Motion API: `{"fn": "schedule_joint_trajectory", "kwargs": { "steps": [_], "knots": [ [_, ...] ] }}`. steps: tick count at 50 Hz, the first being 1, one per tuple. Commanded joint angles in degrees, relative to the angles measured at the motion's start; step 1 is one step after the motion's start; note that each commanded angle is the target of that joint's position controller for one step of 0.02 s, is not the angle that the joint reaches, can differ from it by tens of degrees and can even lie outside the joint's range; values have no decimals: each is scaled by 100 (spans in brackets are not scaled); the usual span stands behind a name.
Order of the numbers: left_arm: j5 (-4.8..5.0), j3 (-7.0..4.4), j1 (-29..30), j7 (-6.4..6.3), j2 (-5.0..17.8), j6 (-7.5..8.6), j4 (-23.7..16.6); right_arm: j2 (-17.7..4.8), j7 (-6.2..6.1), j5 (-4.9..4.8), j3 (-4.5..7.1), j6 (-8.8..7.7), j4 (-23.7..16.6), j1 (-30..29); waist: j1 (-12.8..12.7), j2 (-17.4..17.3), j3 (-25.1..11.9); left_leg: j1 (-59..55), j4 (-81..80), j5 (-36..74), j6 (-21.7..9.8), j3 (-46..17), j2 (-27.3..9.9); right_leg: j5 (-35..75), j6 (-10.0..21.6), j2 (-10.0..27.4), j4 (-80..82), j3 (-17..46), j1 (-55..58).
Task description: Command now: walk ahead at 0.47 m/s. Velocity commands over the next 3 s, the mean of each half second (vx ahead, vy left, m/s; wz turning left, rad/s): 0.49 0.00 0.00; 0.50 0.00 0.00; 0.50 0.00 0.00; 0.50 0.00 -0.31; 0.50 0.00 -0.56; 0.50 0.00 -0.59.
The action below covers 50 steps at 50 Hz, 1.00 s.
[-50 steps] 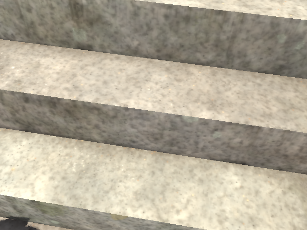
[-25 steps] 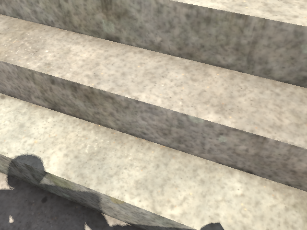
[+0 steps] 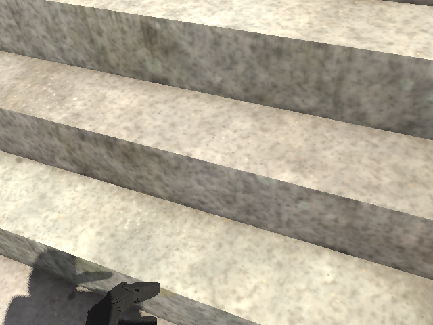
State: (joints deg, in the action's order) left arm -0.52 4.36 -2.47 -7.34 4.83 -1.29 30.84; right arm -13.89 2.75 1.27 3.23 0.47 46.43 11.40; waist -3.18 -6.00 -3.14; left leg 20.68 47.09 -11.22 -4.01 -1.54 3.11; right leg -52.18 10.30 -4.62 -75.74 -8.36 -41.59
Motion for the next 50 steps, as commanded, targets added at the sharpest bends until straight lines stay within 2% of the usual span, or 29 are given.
{"fn": "schedule_joint_trajectory", "kwargs": {
  "steps": [1, 6, 8, 10, 13, 14, 15, 16, 17, 19, 22, 23, 24, 26, 27, 28, 30, 31, 32, 33, 35, 36, 37, 38, 39, 41, 46, 48, 50],
  "knots": [
    [67, -228, -115, -20, 210, 136, -83, -198, 46, 39, -32, -35, -485, 438, 465, 678, -763, 121, 486, -647, 192, 113, 22, 1975, -556, 1037, 2052, 1983, 910],
    [113, -370, -357, -129, 495, 62, -223, 356, 31, -159, -301, -55, -681, 211, 448, 863, -626, -300, -2441, 1011, 168, 1382, 30, 1965, -1035, 496, 1880, 1048, 1185],
    [140, -425, 52, -252, 641, 37, -413, 48, 2, -326, -247, -9, -799, 94, 444, 1671, -788, -882, -2549, 1584, -164, 466, -862, 2037, -812, 895, 2394, 1977, 932],
    [230, -396, 763, -213, 468, 85, -669, -145, -59, -330, -200, 59, -896, 337, 788, 1593, -1005, -1378, -1860, 1418, -266, 106, -1096, 1443, -708, 961, 2057, 2106, 94],
    [415, -371, 467, -232, -9, -13, -615, 128, 62, -10, -354, 7, -1077, -81, 700, -179, -918, -478, -1997, 1851, -463, 458, -1093, 1746, -1309, -99, -1456, 503, 194],
    [513, -381, 298, -277, -302, -64, -732, 181, 116, 295, -463, 23, -1353, -886, 294, -980, -643, 88, -2035, 2336, -705, -112, -1468, 1801, -1817, -652, -3860, 184, -260],
    [437, -437, -517, -401, -92, -146, -585, -45, 162, 605, -369, 27, -1649, -1955, -302, -1538, -430, 902, -2213, 1635, -611, 365, -1340, 1938, -2100, -823, -5242, -103, -346],
    [352, -731, -1422, -406, 675, -248, -404, -768, -36, 595, -221, 8, -2229, -3510, -903, -2412, -587, 3142, -3464, 28, -569, -134, -1751, 2654, -2217, -656, -5940, 73, 1458],
    [285, -797, -2492, -143, 1154, -380, -22, -544, -223, 362, -306, -54, -2291, -4395, -1592, -1416, -379, 4110, -3641, -890, -320, 579, -1276, 3675, -2265, -478, -5178, -199, 2858],
    [199, -723, -1412, 265, 1068, -245, -180, 309, -509, -16, -673, -272, -1899, -2467, -266, 556, 197, 2023, -2489, -956, 77, 346, -1018, 3434, -1822, 215, -1245, 318, 1708],
    [-16, -733, -2917, 555, 878, 183, 738, -44, -491, 128, -428, -348, -1661, -2389, -1024, 439, 254, 1574, -312, -1504, 481, 653, -528, 4652, -707, 907, 3754, 238, 3700],
    [-82, -718, -3563, 562, 815, 284, 1326, 55, -439, 26, -363, -166, -1769, -2829, -1242, 1239, 937, 3186, 2026, -2984, 208, 286, -297, 5864, -302, 1272, 5335, 786, 4580],
    [-204, -638, -2088, 599, 718, 422, 1211, 365, -390, 119, -342, 38, -1524, -1463, -39, 2233, 1158, 2782, 5082, -3309, 46, 29, 328, 6236, -249, 1528, 6872, 759, 3637],
    [-219, -466, -397, 743, 613, 571, 561, 234, -295, 335, -125, 242, -1213, -297, 1194, -42, 695, 2703, 7004, -2249, 231, -630, 1315, 6530, -706, 1526, 6867, 1399, 2881],
    [-367, -450, -681, 672, 585, 548, 719, 766, -197, 239, -273, 204, -1390, -723, 1093, 239, 538, 3657, 8425, -2119, 357, -1087, 1407, 6669, -1114, 1553, 5485, 1092, 3106],
    [-416, -552, -1333, 620, 1092, 623, 734, 492, -61, 172, -228, 85, -1304, -360, 1101, 143, -411, 4694, 8858, -1464, 402, -748, 1314, 7885, -1208, 1676, 3971, 1418, 4537],
    [-198, -960, -1570, 396, 2201, 908, 672, -29, -83, 313, -264, 2, -2061, -1242, 1000, 1427, -84, 5780, 7374, -698, 430, -1031, 140, 6385, -446, 2883, 4881, 2045, 4767],
    [-197, -882, -1196, 239, 2008, 918, 476, -266, -50, 359, -182, 98, -2244, -1956, 784, 2429, 76, 5143, 6290, -1089, 551, -581, -221, 5610, -455, 2608, 5052, 2236, 4189],
    [-214, -1052, 738, -10, 2257, 985, 58, -548, -38, 232, -142, 394, -2538, -1493, 1566, 3383, 122, 2506, 2669, -704, 394, -1224, -1654, 3945, -358, 3040, 5026, 3474, 2159],
    [-178, -843, 617, -93, 1652, 828, 76, -717, -76, -32, 51, 395, -2213, -1261, 1254, 2225, -321, 778, 823, -484, 135, -427, -1389, 3462, -314, 2477, 4622, 2621, 1623],
    [-183, -898, -1484, -57, 1582, 428, 685, 13, 21, -289, 56, 336, -1320, -520, 614, 1813, -84, -1339, -1901, -1362, 177, 1322, -154, 4035, -163, 1140, 1919, 1024, 1498],
    [-367, -707, -1713, 275, 895, 412, 759, 527, 144, -221, -35, 205, -854, -90, 511, 406, -294, -1819, -1165, -1843, -48, 664, 82, 1709, -331, 183, -1195, 464, 367],
    [-35, -566, -1015, 446, 337, 427, -58, -491, -56, -66, 30, 119, -948, -127, 391, -953, -836, -1544, -1041, -565, -722, -2362, -1002, 2643, -959, -242, -2505, 1598, -929],
    [-239, -576, -663, 511, 222, 506, -180, -527, -70, -68, 179, 44, -908, -186, 514, -388, -1046, -529, -1828, -2897, -846, -3271, -1451, 3188, -849, 133, -3399, 1741, -564],
    [-176, -493, 451, 618, 212, 473, -728, -121, -254, 49, -29, -64, -943, -387, 683, -119, -90, 651, -1656, -1929, -795, -2941, -1393, 2968, -980, 175, -3875, 1727, -715],
    [-61, -432, 111, 647, 168, 244, -948, -66, -533, 458, -137, -245, -1060, -1067, -203, -223, 30, 1554, -651, -629, -928, -2425, -1580, 3325, -704, 376, -4570, 2244, -793],
    [13, -727, -1610, 418, 1077, -204, -329, 219, -824, 449, -413, -277, -1728, -2117, -950, 683, -303, 3618, 396, -1990, -731, -2044, -1471, 3258, -877, 294, -3249, 1176, 1711],
    [33, -620, -1905, 481, 802, -184, -45, 222, -845, 568, -435, -281, -1722, -2098, -1127, 1165, -40, 3751, 1424, -2171, -346, -1063, -1089, 3894, -566, 437, -41, 602, 2401],
    [-141, -456, -2273, 533, 436, -110, 574, 399, -786, 402, -420, -134, -1711, -1735, -810, 926, 197, 3360, 2036, -3002, -173, -5, -482, 5525, -374, 295, 3563, -677, 3164]
  ]
}}
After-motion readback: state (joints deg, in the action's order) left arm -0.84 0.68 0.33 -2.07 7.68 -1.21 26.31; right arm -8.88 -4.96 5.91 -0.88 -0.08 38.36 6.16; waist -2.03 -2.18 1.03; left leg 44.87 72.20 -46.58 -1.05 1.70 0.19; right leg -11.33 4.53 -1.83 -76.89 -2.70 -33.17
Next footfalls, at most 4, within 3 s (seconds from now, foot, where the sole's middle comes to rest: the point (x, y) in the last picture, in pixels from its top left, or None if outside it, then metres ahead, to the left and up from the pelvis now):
0.24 left None -0.02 0.12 -0.83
0.54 right None -0.35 0.02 -1.04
0.70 left None -0.22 0.35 -1.03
1.06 right None -0.41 0.19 -1.24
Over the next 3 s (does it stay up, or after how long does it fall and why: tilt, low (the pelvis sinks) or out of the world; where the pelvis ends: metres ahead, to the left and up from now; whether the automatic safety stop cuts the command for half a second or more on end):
stays up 0.36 0.40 0.14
